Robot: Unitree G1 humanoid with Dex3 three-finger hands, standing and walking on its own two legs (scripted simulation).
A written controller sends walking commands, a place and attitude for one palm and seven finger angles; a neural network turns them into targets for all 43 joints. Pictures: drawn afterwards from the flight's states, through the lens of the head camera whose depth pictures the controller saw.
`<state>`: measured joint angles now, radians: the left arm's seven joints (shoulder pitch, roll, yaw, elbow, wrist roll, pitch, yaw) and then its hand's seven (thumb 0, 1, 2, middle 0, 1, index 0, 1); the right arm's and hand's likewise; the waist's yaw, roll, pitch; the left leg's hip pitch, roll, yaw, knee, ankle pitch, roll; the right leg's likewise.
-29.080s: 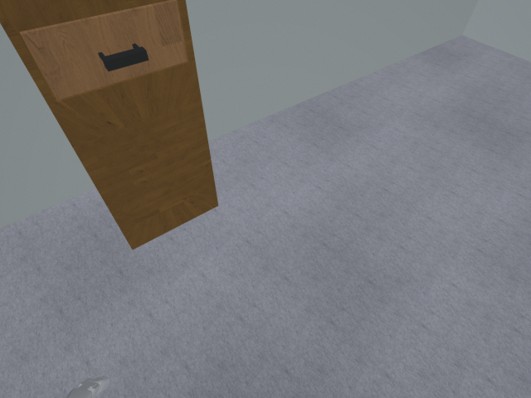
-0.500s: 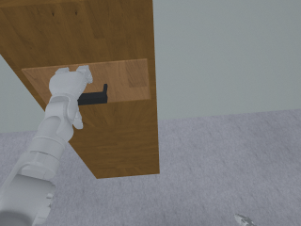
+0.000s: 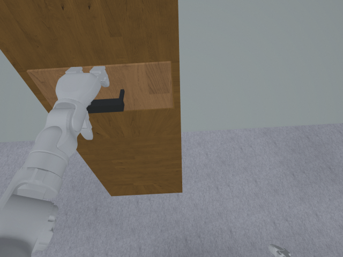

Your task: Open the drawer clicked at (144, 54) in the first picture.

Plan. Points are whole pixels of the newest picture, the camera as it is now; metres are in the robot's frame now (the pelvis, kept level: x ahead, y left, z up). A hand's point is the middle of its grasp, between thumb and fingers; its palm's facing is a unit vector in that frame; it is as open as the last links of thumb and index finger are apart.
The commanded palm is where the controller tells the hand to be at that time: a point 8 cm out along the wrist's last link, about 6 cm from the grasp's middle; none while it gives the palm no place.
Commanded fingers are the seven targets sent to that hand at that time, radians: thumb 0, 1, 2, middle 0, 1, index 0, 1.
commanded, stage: re-aim the fingers above the handle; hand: left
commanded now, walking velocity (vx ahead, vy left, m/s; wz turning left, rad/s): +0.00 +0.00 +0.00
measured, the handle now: (105, 99) +0.51 +0.23 +0.06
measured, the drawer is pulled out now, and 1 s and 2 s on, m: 0.00 0.00 0.00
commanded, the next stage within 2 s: lower the fingers behind the handle in 1.82 s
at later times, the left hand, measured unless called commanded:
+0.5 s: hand (78, 104) +0.43 +0.25 +0.13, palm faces +0.08 +0.00 -1.00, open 13.8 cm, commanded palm +0.40 +0.24 +0.18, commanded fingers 0.00 -0.50 0.30 -0.30 -1.20 -0.30 -1.20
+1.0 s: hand (72, 104) +0.43 +0.27 +0.13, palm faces +0.04 +0.04 -1.00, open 13.8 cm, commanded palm +0.40 +0.24 +0.18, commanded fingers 0.00 -0.50 0.30 -0.30 -1.20 -0.30 -1.20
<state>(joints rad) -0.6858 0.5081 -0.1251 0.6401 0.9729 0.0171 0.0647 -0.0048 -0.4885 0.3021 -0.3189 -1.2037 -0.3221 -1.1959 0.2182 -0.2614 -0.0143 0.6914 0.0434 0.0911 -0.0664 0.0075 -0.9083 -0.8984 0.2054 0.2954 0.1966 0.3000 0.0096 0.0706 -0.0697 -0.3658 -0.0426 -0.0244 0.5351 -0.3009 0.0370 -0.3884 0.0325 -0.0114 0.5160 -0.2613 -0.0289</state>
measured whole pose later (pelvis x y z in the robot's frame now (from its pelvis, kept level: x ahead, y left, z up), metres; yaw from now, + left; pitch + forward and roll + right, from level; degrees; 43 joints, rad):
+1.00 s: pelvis +0.00 +0.01 +0.00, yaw -1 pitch +7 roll +0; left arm -0.69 0.53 -0.09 0.70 0.99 0.12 0.08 0.00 -0.49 0.30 -0.31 -1.20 -0.32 -1.20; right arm 0.23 -0.26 0.00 0.70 0.05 0.10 -0.05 0.01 -0.91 -0.90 0.21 0.30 0.20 0.30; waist 0.01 0.08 -0.07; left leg -0.35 -0.05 0.00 0.51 -0.28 0.05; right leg -0.38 0.03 0.01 0.50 -0.24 -0.02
